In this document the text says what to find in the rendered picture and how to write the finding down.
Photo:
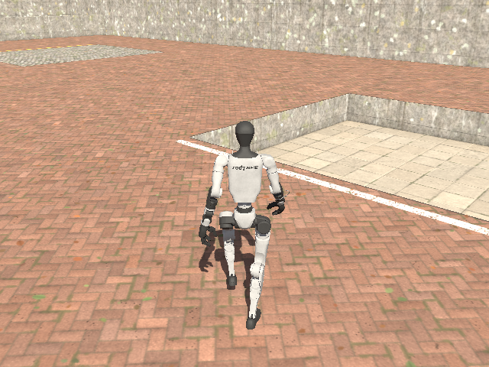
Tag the robot right foot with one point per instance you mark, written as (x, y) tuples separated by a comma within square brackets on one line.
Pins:
[(251, 323)]

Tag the robot right hand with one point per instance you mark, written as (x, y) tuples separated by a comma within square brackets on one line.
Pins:
[(273, 204)]

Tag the humanoid robot head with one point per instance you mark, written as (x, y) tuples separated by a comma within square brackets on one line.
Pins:
[(244, 133)]

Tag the left robot upper arm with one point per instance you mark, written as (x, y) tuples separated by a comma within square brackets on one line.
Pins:
[(217, 175)]

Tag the right robot upper arm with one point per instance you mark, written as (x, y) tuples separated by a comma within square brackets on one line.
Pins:
[(269, 163)]

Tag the right robot forearm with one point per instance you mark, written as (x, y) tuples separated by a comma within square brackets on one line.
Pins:
[(279, 197)]

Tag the robot left hand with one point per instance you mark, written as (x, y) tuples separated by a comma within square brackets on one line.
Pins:
[(203, 236)]

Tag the left robot forearm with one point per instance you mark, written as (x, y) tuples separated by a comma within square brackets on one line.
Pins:
[(209, 210)]

